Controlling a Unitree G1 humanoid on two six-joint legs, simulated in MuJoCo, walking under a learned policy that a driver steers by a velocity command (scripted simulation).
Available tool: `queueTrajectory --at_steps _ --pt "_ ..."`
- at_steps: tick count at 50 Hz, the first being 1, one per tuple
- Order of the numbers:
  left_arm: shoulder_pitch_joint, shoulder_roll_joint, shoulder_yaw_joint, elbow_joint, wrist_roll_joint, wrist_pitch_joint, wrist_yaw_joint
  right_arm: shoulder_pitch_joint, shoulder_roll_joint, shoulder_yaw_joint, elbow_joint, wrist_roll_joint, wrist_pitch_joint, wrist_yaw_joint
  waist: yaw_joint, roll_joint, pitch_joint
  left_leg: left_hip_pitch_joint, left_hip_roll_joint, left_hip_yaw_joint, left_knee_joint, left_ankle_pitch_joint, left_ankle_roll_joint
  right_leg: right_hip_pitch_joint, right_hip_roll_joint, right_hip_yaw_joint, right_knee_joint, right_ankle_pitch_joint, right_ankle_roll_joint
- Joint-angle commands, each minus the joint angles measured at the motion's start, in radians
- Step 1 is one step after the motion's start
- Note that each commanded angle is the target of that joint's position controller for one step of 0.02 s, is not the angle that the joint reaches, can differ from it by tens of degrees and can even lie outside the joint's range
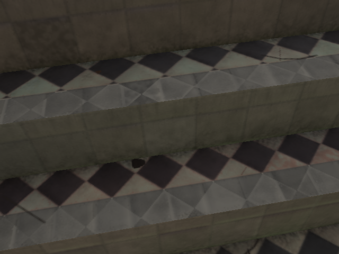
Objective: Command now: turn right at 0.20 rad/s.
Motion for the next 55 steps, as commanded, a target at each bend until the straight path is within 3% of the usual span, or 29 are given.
queueTrajectory --at_steps 1,6,16,18,19,20,22,23,25,26,27,28,29,31,33,38,41,42,43,44,46,47,48,49,50,51,53,54,55 --pt "-0.120 0.030 -0.011 -0.123 0.012 -0.036 0.012 0.032 -0.032 -0.006 -0.052 0.004 -0.020 0.011 -0.037 -0.072 -0.017 -0.044 0.011 -0.113 0.020 0.160 -0.031 0.044 -0.236 0.339 -0.256 -0.039 -0.147" --pt "-0.106 0.044 -0.001 -0.131 0.007 -0.047 0.012 0.108 -0.037 -0.019 -0.016 0.020 -0.004 0.018 -0.032 -0.170 -0.028 -0.008 -0.030 -0.143 -0.059 0.178 -0.045 0.066 -0.248 0.365 -0.185 -0.096 -0.168" --pt "-0.141 0.088 0.050 -0.152 -0.009 -0.033 0.023 0.175 -0.002 0.008 -0.001 -0.027 0.017 0.002 0.003 -0.213 -0.040 0.075 0.086 -0.137 -0.475 -0.081 0.037 -0.086 -0.292 0.522 0.030 -0.080 -0.142" --pt "-0.164 0.068 0.053 -0.139 -0.046 -0.019 0.027 0.209 0.014 0.018 0.001 -0.050 -0.004 0.017 -0.050 -0.118 -0.030 0.173 0.094 -0.117 -0.888 -0.107 0.090 -0.099 -0.187 0.354 0.202 0.091 -0.050" --pt "-0.194 0.041 0.050 -0.152 -0.064 -0.006 0.022 0.226 0.013 0.019 0.033 -0.075 -0.022 0.025 -0.057 -0.014 0.008 0.215 0.064 -0.039 -1.217 0.139 0.100 -0.045 -0.116 0.197 0.339 0.304 0.008" --pt "-0.143 0.015 0.063 -0.162 -0.042 0.011 0.015 0.189 -0.026 0.008 0.077 -0.079 -0.044 0.042 0.028 0.215 0.026 0.317 0.065 -0.042 -1.292 0.642 0.104 -0.053 -0.024 0.042 0.476 0.363 0.072" --pt "-0.049 0.051 0.102 -0.124 -0.024 0.006 -0.020 0.047 -0.076 -0.003 0.064 -0.054 -0.062 0.066 0.122 0.355 0.048 0.591 0.141 -0.114 -1.188 1.364 0.210 -0.381 0.121 -0.149 0.828 -0.345 0.165" --pt "-0.065 0.068 0.091 -0.131 -0.027 0.002 -0.045 -0.023 -0.091 -0.010 0.015 -0.055 -0.054 0.072 0.134 0.239 0.083 0.587 0.087 -0.028 -1.110 1.405 0.206 -0.416 0.157 -0.189 0.740 -0.451 0.169" --pt "-0.094 0.028 0.065 -0.147 0.004 0.008 -0.041 0.005 -0.157 -0.031 -0.021 -0.037 -0.045 0.050 0.119 0.148 -0.072 0.528 0.072 -0.045 -0.963 1.227 0.164 -0.021 0.042 -0.264 0.112 -0.150 0.145" --pt "-0.002 0.027 0.080 -0.098 -0.015 0.014 -0.035 -0.119 -0.134 -0.022 -0.077 -0.008 -0.061 0.035 0.155 0.220 -0.159 0.506 0.104 -0.105 -0.798 1.090 0.171 0.190 -0.032 -0.080 -0.213 0.030 0.042" --pt "0.181 0.040 0.086 0.022 0.000 0.026 -0.038 -0.285 -0.027 0.012 -0.110 -0.029 -0.085 0.037 0.227 0.073 -0.142 0.198 -0.034 -0.084 -0.297 0.063 0.142 0.383 -0.124 0.174 -0.160 0.093 -0.041" --pt "0.111 0.101 0.084 0.028 0.028 0.014 -0.022 -0.144 0.064 0.030 -0.099 0.016 -0.077 0.036 0.059 -0.081 -0.120 0.122 -0.105 -0.228 -0.075 -0.032 0.129 0.129 -0.254 0.670 -0.288 -0.165 -0.153" --pt "0.019 0.103 0.074 0.002 0.015 0.000 -0.008 -0.014 0.053 0.024 -0.087 0.009 -0.078 0.051 -0.031 -0.118 -0.007 0.050 -0.085 -0.253 0.086 0.053 0.119 -0.028 -0.321 0.702 -0.330 -0.362 -0.197" --pt "-0.146 0.052 0.052 -0.014 -0.003 -0.023 0.011 0.088 0.028 0.017 -0.062 0.011 -0.053 0.054 -0.117 -0.160 0.112 -0.003 -0.062 -0.201 0.316 0.124 0.101 -0.245 -0.317 0.516 -0.290 -0.417 -0.147" --pt "-0.226 0.026 0.008 -0.052 -0.001 -0.044 0.008 0.156 0.023 0.015 -0.048 0.019 -0.021 0.039 -0.172 -0.189 0.036 0.073 -0.035 -0.135 0.324 0.226 0.070 -0.317 -0.265 0.266 -0.186 -0.287 -0.110" --pt "-0.245 0.129 0.031 -0.050 -0.006 -0.086 -0.014 0.129 -0.015 0.006 0.042 0.029 0.007 0.030 -0.145 -0.209 -0.016 0.233 0.048 0.030 -0.234 0.269 0.104 -0.372 -0.238 0.124 -0.149 -0.401 -0.076" --pt "-0.236 0.120 0.043 -0.065 -0.038 -0.075 -0.016 -0.029 0.048 0.044 0.029 -0.042 0.001 0.043 -0.039 -0.224 0.010 0.248 0.086 0.120 -0.735 0.298 0.165 -0.326 -0.270 0.186 -0.031 -0.398 -0.067" --pt "-0.234 0.044 0.020 -0.101 -0.072 -0.066 -0.005 0.034 0.028 0.042 0.048 -0.055 -0.017 0.056 -0.057 -0.187 0.039 0.220 0.088 0.033 -1.074 0.144 0.223 -0.280 -0.224 0.123 0.101 -0.335 0.017" --pt "-0.269 -0.019 0.013 -0.125 -0.052 -0.059 -0.014 0.170 0.012 0.031 0.109 -0.076 -0.063 0.065 -0.081 0.136 0.100 0.212 0.025 0.083 -1.263 0.442 0.230 -0.230 -0.032 -0.140 0.491 -0.198 0.115" --pt "-0.144 -0.038 0.020 -0.106 -0.028 -0.054 -0.031 0.163 -0.015 0.018 0.151 -0.062 -0.109 0.077 0.000 0.346 0.098 0.319 0.109 -0.106 -1.196 0.888 0.301 -0.364 0.072 -0.213 0.832 -0.224 0.154" --pt "-0.222 -0.046 -0.003 -0.137 -0.034 -0.103 -0.059 0.189 -0.004 0.010 0.152 -0.044 -0.136 0.077 -0.005 0.134 0.046 0.404 0.082 -0.051 -1.140 1.002 0.258 -0.395 0.020 -0.092 0.667 -0.368 0.105" --pt "-0.196 0.023 0.006 -0.157 0.032 -0.117 -0.094 0.200 -0.104 -0.032 0.122 -0.014 -0.123 0.068 0.023 0.115 -0.026 0.524 0.060 -0.062 -1.071 1.213 0.214 -0.208 0.014 -0.131 0.173 -0.339 0.072" --pt "0.029 0.088 0.045 -0.072 0.019 -0.117 -0.099 0.126 -0.115 -0.033 0.080 -0.012 -0.119 0.035 0.115 0.074 -0.151 0.449 0.093 -0.126 -0.868 1.182 0.188 0.167 -0.036 -0.036 -0.234 0.052 0.037" --pt "0.362 0.139 0.107 0.038 -0.047 -0.070 -0.063 -0.179 -0.158 -0.026 0.014 -0.018 -0.137 0.021 0.360 0.169 -0.248 0.061 0.063 -0.115 -0.426 0.618 0.188 0.662 -0.162 0.244 -0.304 0.126 -0.138" --pt "0.371 0.300 0.150 0.093 -0.017 -0.077 -0.029 -0.122 0.004 0.010 0.001 -0.004 -0.157 0.040 0.222 -0.229 -0.361 -0.312 -0.168 -0.180 0.048 -0.072 0.138 0.817 -0.368 0.819 -0.259 -0.016 -0.250" --pt "0.302 0.236 0.127 0.088 -0.011 -0.083 -0.006 -0.086 0.008 0.006 -0.015 0.019 -0.179 0.072 0.180 -0.197 -0.301 -0.510 -0.165 -0.279 0.421 -0.079 0.149 0.758 -0.411 0.966 -0.355 -0.384 -0.281" --pt "0.099 0.138 0.090 0.118 0.011 -0.075 -0.009 -0.098 0.078 0.043 -0.095 0.017 -0.170 0.075 0.022 -0.139 -0.001 -0.711 -0.086 -0.162 0.785 -0.059 0.137 0.395 -0.393 0.661 -0.396 -0.466 -0.186" --pt "-0.085 0.016 0.049 0.129 0.011 -0.071 -0.033 0.024 0.056 0.030 -0.051 0.015 -0.135 0.072 -0.109 -0.165 0.110 -0.567 -0.048 -0.149 0.739 -0.024 0.103 0.057 -0.350 0.469 -0.375 -0.389 -0.131" --pt "-0.182 -0.023 0.034 0.145 0.033 -0.079 -0.058 0.075 0.051 0.034 -0.022 0.015 -0.102 0.075 -0.172 -0.212 0.121 -0.419 -0.025 -0.141 0.658 0.024 0.104 -0.167 -0.302 0.289 -0.371 -0.332 -0.105"
Next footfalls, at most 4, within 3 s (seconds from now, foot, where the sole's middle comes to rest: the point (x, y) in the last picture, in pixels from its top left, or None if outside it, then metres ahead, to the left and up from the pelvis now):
0.30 left None -0.11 0.23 -0.77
0.52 right None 0.08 0.03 -0.75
0.82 left None -0.12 0.35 -0.75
0.98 right None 0.05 0.14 -0.75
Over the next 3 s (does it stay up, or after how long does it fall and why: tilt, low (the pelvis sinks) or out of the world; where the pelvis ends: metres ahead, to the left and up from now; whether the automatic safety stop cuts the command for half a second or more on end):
stays up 0.15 -0.12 0.02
